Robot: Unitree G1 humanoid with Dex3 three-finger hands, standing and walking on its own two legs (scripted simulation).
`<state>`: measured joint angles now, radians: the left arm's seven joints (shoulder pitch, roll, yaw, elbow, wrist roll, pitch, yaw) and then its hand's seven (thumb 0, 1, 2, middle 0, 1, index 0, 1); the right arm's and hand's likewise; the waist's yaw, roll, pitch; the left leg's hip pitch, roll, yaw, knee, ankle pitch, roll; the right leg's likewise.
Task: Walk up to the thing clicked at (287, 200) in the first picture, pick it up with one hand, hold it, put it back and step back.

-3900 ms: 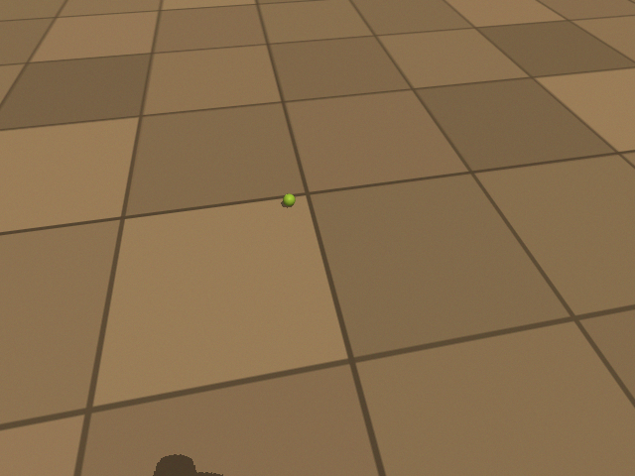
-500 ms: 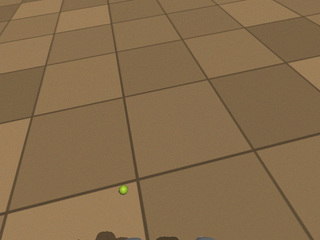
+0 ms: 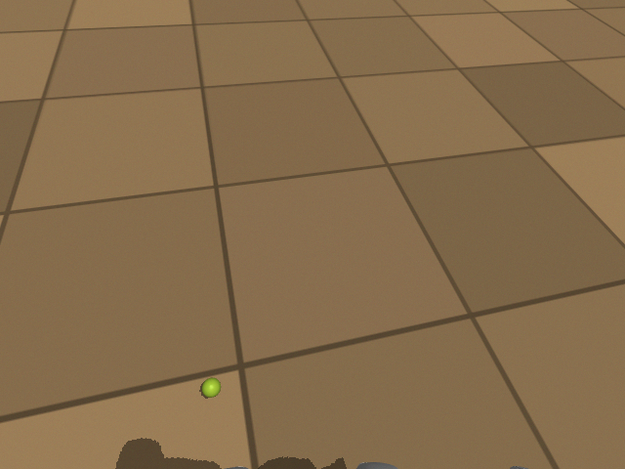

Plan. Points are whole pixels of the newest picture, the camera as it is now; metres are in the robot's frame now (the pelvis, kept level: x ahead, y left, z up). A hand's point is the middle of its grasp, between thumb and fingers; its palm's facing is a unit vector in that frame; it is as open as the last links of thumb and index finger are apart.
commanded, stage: walk up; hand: left
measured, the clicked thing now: (211, 387) +0.44 +0.26 -0.73
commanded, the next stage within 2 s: stand in 1.28 s
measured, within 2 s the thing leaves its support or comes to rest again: neither
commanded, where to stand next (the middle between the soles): +0.08 +0.01 m, yaw +1 degrees
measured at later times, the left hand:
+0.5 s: hand out of the picture +0.13 +0.25 -0.14, palm faces -0.01 -0.93 -0.36, open 7.4 cm
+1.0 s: hand out of the picture +0.12 +0.25 -0.14, palm faces -0.01 -0.94 -0.34, open 7.4 cm
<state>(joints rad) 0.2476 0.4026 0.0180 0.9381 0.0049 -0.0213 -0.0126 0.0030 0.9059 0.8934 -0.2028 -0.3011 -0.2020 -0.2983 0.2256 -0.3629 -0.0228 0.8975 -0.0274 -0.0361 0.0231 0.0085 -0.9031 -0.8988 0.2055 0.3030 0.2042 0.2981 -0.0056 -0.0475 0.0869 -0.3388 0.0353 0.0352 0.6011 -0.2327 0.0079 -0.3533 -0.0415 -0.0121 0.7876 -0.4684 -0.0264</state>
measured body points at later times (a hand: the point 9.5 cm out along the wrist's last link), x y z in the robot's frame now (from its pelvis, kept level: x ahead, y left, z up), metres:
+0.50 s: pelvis +0.03 -0.01 +0.01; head +0.05 -0.01 +0.46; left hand +0.14 +0.30 -0.11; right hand +0.13 -0.31 -0.12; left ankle +0.06 +0.12 -0.73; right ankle +0.03 -0.14 -0.73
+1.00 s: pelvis +0.04 -0.01 +0.02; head +0.05 +0.00 +0.47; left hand +0.12 +0.30 -0.11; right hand +0.12 -0.31 -0.11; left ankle +0.06 +0.12 -0.73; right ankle +0.03 -0.14 -0.73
